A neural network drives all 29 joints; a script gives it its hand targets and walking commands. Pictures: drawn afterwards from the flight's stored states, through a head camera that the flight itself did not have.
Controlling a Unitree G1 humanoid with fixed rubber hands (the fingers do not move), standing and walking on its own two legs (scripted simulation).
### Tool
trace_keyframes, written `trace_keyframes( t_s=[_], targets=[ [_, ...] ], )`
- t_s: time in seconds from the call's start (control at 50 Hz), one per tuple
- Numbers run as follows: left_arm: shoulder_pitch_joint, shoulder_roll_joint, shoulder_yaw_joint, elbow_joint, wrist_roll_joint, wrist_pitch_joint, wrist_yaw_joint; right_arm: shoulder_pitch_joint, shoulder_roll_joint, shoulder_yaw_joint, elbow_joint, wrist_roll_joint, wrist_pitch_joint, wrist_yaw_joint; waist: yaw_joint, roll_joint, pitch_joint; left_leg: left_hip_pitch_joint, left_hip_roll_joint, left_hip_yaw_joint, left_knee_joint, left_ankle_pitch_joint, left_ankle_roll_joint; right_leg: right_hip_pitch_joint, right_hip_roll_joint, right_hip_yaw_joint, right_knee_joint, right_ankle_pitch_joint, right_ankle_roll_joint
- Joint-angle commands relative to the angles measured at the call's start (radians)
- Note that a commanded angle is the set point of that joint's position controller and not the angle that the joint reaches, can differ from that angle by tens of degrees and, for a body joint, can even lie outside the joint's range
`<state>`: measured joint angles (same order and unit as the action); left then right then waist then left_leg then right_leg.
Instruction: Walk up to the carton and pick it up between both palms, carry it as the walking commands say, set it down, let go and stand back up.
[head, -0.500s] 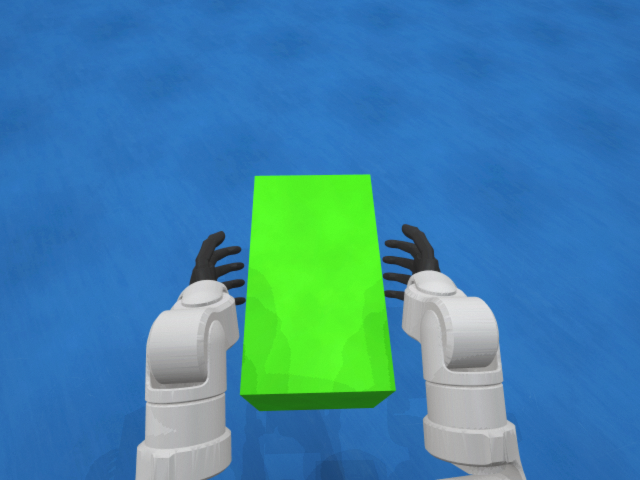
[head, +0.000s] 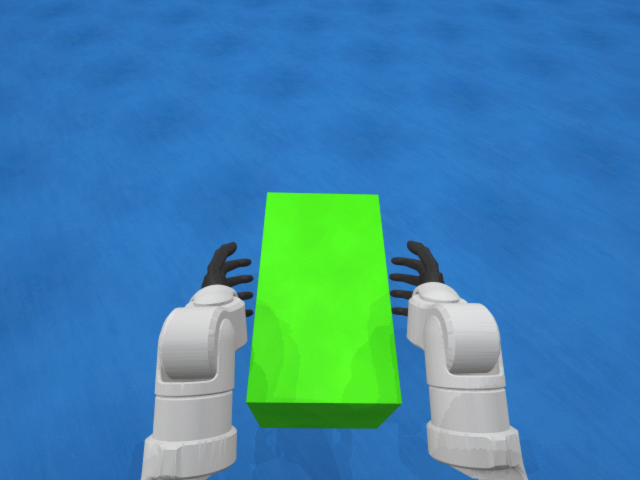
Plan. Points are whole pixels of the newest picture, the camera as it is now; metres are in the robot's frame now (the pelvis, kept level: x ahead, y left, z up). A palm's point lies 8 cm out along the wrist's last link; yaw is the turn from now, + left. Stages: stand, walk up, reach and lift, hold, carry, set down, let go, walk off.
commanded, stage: carry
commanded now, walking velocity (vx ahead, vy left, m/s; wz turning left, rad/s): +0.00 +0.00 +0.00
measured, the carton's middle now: (321, 308) +0.36 +0.00 +0.00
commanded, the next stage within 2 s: none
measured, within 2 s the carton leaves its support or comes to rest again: neither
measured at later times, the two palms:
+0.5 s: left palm (239, 343) +0.25 +0.09 +0.10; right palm (466, 341) +0.25 -0.15 +0.10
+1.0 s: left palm (244, 368) +0.22 +0.08 +0.10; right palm (482, 368) +0.22 -0.16 +0.10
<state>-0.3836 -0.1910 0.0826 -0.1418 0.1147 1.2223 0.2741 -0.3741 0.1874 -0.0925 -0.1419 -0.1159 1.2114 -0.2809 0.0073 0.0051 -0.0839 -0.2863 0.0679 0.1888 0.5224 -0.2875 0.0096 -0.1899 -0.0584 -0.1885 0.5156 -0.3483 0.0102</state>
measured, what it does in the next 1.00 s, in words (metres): shifts its weight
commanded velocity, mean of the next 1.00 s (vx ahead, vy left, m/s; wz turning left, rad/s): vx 0.00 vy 0.00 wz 0.00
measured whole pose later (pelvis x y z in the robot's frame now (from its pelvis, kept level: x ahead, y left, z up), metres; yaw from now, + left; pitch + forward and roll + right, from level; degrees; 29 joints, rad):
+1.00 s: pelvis -0.08 -0.03 +0.00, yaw -1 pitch +1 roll +0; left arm -0.40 -0.20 0.11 -0.06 0.15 1.21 0.25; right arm -0.39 0.19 -0.11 -0.06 -0.14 1.20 -0.27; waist 0.00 0.00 -0.08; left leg -0.35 0.11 0.18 0.51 -0.17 -0.02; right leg -0.28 -0.02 -0.21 0.55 -0.30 -0.07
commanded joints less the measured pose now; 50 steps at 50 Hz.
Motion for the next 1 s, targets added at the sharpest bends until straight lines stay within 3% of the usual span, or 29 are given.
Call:
trace_keyframes(
  t_s=[0.0,0.24,0.46,0.98],
  targets=[
    [-0.324,-1.065,-0.448,-0.108,-0.322,-0.042,-0.223,-0.324,1.068,0.458,-0.107,0.322,-0.035,0.222,-0.003,-0.016,-0.382,0.195,0.106,-0.080,0.032,0.660,0.003,0.124,-0.111,0.067,0.023,0.746,-0.007],
    [-0.331,-1.064,-0.442,-0.114,-0.320,-0.051,-0.230,-0.339,1.083,0.471,-0.110,0.330,-0.043,0.222,-0.001,-0.034,-0.385,0.152,0.093,-0.079,0.039,0.513,0.001,0.119,-0.129,0.081,0.035,0.749,-0.031],
    [-0.360,-1.063,-0.432,-0.091,-0.319,-0.041,-0.235,-0.363,1.080,0.462,-0.084,0.324,-0.032,0.226,-0.003,-0.029,-0.300,0.114,0.105,-0.094,-0.028,0.228,-0.009,0.004,-0.129,0.117,-0.070,0.329,-0.047],
    [-0.389,-1.084,-0.423,-0.019,-0.296,-0.069,-0.256,-0.395,1.086,0.442,-0.024,0.313,-0.061,0.250,-0.005,-0.013,-0.309,0.093,0.113,-0.096,-0.044,0.217,-0.012,-0.037,-0.116,0.123,-0.091,0.253,-0.051]
  ],
)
